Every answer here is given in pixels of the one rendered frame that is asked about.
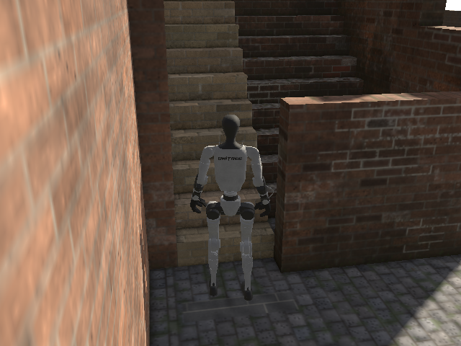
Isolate stairs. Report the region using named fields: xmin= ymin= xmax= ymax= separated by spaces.
xmin=164 ymin=0 xmax=274 ymax=267

